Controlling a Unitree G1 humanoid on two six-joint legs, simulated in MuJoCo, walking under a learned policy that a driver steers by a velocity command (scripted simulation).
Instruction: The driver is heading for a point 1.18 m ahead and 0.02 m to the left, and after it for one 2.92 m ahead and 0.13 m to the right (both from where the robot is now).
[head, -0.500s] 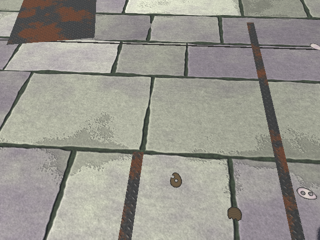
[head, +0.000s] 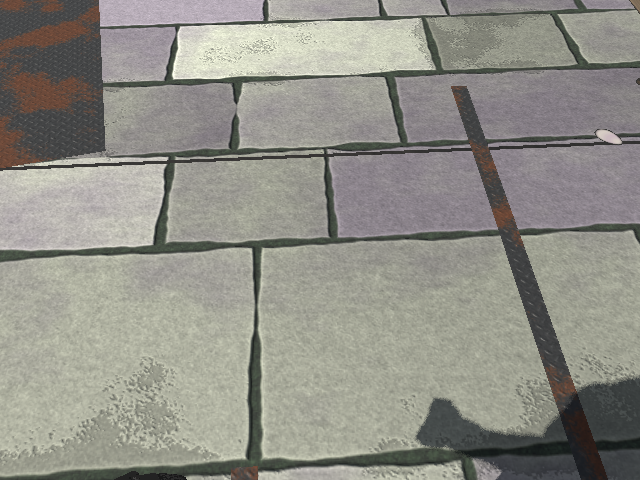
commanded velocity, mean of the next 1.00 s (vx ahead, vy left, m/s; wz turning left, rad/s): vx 1.00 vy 0.00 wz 0.00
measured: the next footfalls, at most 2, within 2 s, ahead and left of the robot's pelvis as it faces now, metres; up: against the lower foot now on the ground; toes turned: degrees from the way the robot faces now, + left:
right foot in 0.14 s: +0.36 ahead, -0.08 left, +0.00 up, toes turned -3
left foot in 0.60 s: +0.81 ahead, +0.09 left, +0.00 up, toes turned +4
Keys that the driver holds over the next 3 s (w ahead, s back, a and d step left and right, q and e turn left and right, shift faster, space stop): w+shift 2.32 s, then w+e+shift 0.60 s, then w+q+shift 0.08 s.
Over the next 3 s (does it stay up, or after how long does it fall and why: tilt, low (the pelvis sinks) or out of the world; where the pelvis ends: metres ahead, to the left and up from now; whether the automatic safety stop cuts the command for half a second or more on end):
stays up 2.94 -0.04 -0.13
